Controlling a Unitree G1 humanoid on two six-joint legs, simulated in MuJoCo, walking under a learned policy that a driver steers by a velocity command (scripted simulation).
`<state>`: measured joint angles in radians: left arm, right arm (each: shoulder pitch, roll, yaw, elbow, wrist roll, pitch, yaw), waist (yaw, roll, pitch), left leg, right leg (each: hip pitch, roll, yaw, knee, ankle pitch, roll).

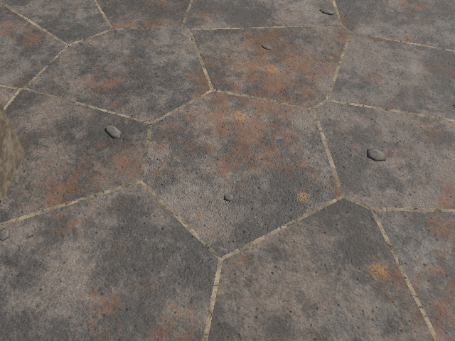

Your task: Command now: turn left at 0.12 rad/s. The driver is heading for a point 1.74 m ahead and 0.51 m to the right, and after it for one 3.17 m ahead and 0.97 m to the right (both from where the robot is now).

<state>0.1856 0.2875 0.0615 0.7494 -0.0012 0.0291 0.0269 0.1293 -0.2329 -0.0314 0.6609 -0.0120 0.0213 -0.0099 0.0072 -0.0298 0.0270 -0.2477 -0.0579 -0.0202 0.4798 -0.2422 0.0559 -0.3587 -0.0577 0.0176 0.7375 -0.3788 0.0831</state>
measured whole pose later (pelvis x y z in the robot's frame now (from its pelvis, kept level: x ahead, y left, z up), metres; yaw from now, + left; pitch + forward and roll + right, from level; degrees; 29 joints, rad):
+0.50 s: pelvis +0.00 -0.03 +0.00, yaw +0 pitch -2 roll +0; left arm 0.20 0.23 0.02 0.84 0.01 -0.02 0.02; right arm 0.19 -0.23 -0.05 0.87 -0.01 0.02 -0.03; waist 0.00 0.00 0.04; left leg -0.21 -0.02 -0.04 0.51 -0.28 0.01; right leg -0.20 -0.01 -0.01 0.52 -0.29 0.01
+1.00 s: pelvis +0.12 +0.00 +0.01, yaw +0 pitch +1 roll +0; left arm 0.16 0.29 0.05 0.84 -0.02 -0.09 -0.02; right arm 0.44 -0.21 -0.04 1.01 0.01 -0.08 0.00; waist -0.06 -0.03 0.00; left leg 0.01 -0.03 0.01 0.25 -0.27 0.05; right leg -0.59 -0.08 -0.02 0.98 -0.21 -0.02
